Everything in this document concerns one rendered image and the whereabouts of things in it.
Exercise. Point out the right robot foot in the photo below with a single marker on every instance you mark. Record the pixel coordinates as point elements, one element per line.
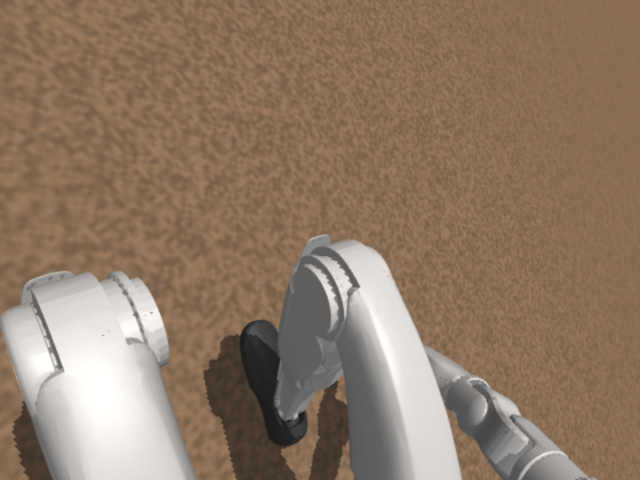
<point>260,357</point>

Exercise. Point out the right robot arm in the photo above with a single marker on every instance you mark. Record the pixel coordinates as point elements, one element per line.
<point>514,446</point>

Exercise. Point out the right robot hand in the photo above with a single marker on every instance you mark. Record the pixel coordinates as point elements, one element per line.
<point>445,370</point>

